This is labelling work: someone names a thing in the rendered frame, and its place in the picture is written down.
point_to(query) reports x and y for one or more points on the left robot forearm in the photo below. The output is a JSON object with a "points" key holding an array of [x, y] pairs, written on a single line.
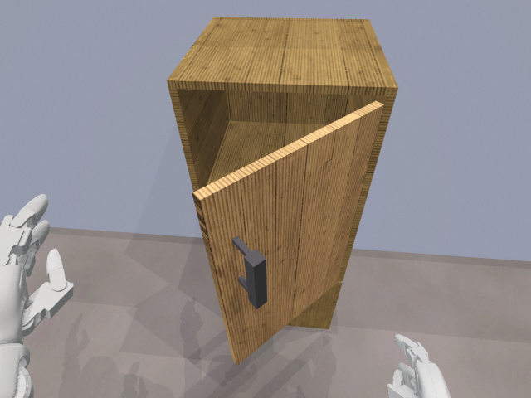
{"points": [[15, 381]]}

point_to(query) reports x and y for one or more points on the handle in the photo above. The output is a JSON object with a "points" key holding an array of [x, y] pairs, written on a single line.
{"points": [[255, 264]]}

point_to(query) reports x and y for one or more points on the robot right hand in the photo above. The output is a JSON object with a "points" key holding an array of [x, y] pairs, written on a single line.
{"points": [[426, 380]]}

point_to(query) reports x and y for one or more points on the cupboard door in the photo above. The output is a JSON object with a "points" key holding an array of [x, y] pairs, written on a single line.
{"points": [[296, 206]]}

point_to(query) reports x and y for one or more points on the robot left hand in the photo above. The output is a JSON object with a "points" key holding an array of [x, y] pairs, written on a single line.
{"points": [[20, 238]]}

